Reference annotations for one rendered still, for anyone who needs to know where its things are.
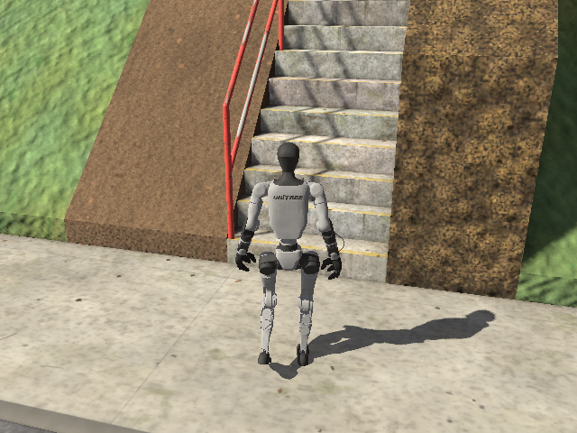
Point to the left robot forearm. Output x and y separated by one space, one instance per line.
245 240

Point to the robot shin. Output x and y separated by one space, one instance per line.
305 324
267 316

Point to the left robot shin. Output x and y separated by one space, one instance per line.
267 316

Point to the right robot upper arm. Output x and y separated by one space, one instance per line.
316 190

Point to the left robot upper arm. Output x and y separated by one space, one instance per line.
259 191

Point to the right robot shin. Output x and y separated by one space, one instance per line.
305 324

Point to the right robot forearm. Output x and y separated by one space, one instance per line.
330 243

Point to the robot right hand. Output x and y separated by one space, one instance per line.
336 266

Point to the robot left hand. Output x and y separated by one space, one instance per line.
246 258

